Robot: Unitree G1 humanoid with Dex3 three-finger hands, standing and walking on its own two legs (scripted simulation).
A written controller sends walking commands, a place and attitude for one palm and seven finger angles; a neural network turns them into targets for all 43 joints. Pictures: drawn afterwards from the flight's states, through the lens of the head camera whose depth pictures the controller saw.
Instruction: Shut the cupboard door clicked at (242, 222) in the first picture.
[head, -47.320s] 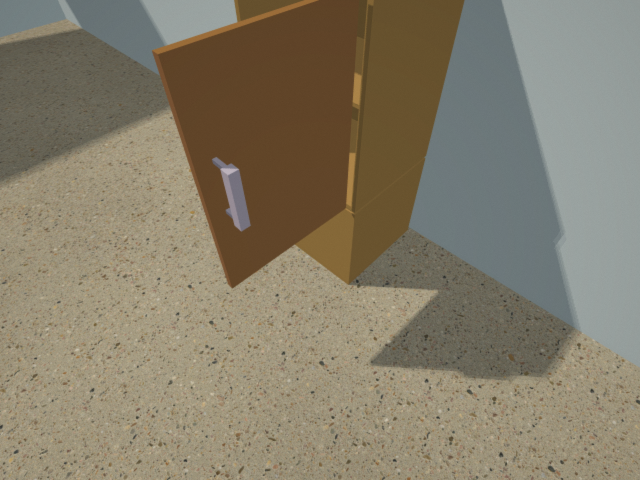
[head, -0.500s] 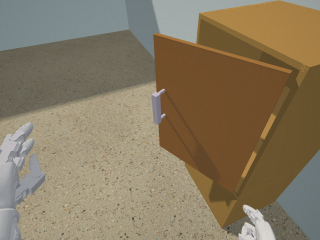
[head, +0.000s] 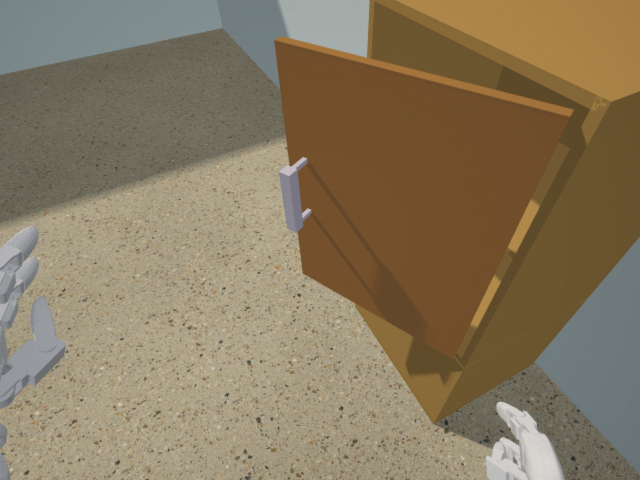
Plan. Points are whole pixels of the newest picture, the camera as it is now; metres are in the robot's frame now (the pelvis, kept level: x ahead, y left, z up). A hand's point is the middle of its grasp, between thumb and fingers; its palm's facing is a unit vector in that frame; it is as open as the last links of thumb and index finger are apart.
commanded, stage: step back with the hand held close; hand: left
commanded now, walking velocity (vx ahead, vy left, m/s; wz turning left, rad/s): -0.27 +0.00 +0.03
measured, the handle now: (298, 195) +0.63 +0.10 -0.03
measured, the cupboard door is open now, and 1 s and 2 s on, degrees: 27 27 27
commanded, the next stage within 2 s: stop stepping back and stand still in 1.04 s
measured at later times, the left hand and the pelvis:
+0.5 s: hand out of the picture +0.11 +0.29 +0.16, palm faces +0.48 -0.74 -0.47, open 7.4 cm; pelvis -0.08 +0.02 -0.02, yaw +3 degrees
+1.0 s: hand out of the picture -0.01 +0.32 +0.18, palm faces +0.56 -0.71 -0.42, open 7.4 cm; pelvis -0.18 +0.02 -0.02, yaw +6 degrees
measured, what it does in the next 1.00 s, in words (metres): walks backwards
